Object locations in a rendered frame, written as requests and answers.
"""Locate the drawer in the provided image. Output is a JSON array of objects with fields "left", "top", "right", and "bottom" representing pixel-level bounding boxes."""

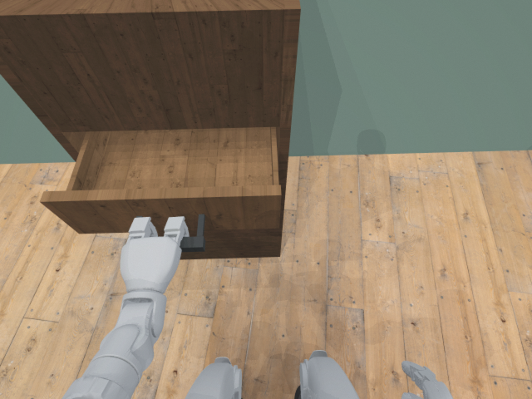
[{"left": 40, "top": 127, "right": 281, "bottom": 234}]

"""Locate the robot left forearm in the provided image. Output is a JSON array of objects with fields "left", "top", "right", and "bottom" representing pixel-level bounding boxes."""
[{"left": 62, "top": 290, "right": 167, "bottom": 399}]

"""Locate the left robot thigh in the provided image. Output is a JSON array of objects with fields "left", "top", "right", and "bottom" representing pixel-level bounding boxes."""
[{"left": 185, "top": 362, "right": 242, "bottom": 399}]

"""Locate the robot left hand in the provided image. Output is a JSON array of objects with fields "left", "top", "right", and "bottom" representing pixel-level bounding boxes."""
[{"left": 120, "top": 216, "right": 190, "bottom": 294}]

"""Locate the right robot thigh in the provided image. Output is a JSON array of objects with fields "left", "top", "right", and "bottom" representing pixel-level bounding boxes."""
[{"left": 299, "top": 357, "right": 360, "bottom": 399}]

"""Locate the handle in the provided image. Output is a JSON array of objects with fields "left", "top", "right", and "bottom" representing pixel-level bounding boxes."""
[{"left": 136, "top": 214, "right": 205, "bottom": 252}]

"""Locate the robot right hand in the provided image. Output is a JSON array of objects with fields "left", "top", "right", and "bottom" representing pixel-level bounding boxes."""
[{"left": 401, "top": 361, "right": 453, "bottom": 399}]

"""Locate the cabinet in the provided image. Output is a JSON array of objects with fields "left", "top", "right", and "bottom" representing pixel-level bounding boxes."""
[{"left": 0, "top": 0, "right": 301, "bottom": 260}]

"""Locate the robot thigh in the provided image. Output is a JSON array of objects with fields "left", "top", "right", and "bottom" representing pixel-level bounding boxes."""
[
  {"left": 299, "top": 357, "right": 360, "bottom": 399},
  {"left": 185, "top": 362, "right": 242, "bottom": 399}
]

